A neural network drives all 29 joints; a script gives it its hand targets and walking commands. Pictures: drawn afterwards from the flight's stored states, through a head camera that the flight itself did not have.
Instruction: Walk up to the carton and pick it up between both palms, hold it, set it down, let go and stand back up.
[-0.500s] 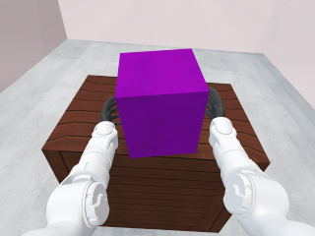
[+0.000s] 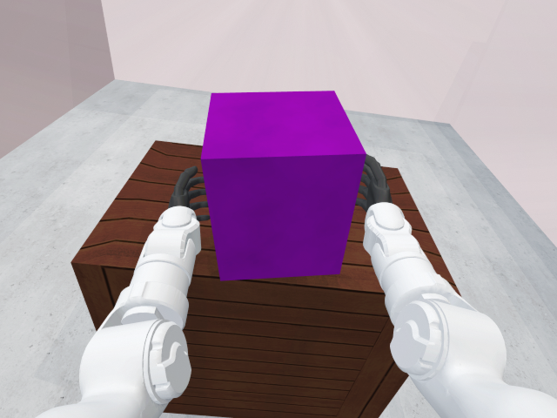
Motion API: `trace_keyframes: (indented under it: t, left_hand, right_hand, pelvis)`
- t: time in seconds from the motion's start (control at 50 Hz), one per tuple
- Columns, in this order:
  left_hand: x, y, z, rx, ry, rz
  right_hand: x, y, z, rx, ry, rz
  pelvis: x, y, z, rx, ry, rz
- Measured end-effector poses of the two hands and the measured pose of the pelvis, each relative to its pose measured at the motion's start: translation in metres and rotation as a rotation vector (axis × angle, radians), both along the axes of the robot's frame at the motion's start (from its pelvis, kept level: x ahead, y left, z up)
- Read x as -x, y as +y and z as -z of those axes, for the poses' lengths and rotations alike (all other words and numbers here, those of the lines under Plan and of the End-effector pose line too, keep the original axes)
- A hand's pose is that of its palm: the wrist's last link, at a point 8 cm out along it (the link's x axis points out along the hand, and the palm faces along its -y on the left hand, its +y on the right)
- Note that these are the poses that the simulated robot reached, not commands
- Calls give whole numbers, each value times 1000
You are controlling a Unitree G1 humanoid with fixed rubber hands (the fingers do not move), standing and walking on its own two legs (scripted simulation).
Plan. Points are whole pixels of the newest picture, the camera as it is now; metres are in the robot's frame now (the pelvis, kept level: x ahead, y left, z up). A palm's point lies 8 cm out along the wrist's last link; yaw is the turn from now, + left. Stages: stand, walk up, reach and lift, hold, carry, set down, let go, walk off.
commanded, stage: reach and lift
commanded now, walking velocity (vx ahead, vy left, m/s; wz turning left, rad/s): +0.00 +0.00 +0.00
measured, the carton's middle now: (277, 185) +0.47 +0.01 +0.15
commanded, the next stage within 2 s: hold in 1.88 s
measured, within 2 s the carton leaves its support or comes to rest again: neither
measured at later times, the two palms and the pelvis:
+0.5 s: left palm (172, 196) +0.37 +0.17 +0.18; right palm (382, 196) +0.38 -0.13 +0.21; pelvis -0.01 +0.00 +0.00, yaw +0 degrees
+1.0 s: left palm (157, 188) +0.37 +0.18 +0.20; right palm (373, 180) +0.38 -0.11 +0.24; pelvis -0.01 +0.00 +0.00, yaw +0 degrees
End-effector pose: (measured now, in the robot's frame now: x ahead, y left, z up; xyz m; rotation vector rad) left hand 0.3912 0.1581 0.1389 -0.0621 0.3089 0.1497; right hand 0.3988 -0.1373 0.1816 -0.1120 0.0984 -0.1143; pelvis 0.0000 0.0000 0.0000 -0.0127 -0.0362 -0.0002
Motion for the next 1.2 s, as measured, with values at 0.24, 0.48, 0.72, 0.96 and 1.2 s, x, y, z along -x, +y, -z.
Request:
trace_keyframes:
  t: [0.24,0.48,0.72,0.96,1.2]
  left_hand:
    - [4,3,-26,4,-49,26]
    - [16,7,-44,6,-58,40]
    - [21,19,-50,-16,-30,32]
    - [24,24,-63,-53,-51,14]
    - [30,25,-68,-52,-46,8]
  right_hand:
    - [6,2,-15,-50,-29,49]
    - [18,4,-27,-54,-27,61]
    - [21,18,-33,-52,3,56]
    - [21,25,-53,-63,-20,53]
    - [26,27,-59,-76,-11,52]
  pelvis:
    - [1,2,0,2,-59,-2]
    - [7,1,0,1,-102,-2]
    - [8,1,1,1,-111,-2]
    - [9,1,1,1,-117,-2]
    - [12,1,1,1,-127,-2]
